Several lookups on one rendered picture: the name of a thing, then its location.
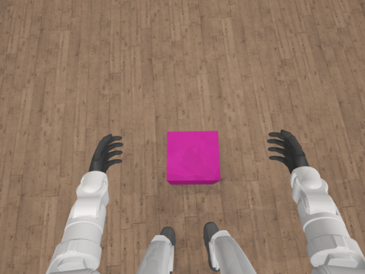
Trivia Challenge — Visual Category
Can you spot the robot right thigh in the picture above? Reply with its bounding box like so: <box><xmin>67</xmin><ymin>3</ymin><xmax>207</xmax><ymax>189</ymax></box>
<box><xmin>209</xmin><ymin>236</ymin><xmax>257</xmax><ymax>274</ymax></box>

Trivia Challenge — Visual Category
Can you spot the robot left forearm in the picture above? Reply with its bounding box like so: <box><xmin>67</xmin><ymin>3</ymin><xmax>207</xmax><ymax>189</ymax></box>
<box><xmin>46</xmin><ymin>171</ymin><xmax>109</xmax><ymax>274</ymax></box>

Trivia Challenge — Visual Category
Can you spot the left robot hand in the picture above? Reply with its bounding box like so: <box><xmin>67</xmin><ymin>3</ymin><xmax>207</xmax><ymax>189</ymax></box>
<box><xmin>89</xmin><ymin>134</ymin><xmax>123</xmax><ymax>174</ymax></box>

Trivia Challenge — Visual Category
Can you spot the robot right forearm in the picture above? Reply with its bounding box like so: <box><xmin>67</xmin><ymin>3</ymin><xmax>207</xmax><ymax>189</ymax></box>
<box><xmin>290</xmin><ymin>166</ymin><xmax>365</xmax><ymax>269</ymax></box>

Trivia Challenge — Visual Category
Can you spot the robot left foot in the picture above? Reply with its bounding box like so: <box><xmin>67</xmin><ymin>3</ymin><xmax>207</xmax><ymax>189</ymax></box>
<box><xmin>160</xmin><ymin>227</ymin><xmax>175</xmax><ymax>274</ymax></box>

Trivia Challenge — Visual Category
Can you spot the right robot hand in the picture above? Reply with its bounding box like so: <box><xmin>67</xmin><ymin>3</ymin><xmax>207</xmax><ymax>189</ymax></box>
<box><xmin>267</xmin><ymin>130</ymin><xmax>309</xmax><ymax>174</ymax></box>

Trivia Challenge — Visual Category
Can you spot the carton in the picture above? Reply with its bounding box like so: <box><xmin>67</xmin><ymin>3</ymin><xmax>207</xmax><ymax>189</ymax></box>
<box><xmin>167</xmin><ymin>131</ymin><xmax>221</xmax><ymax>185</ymax></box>

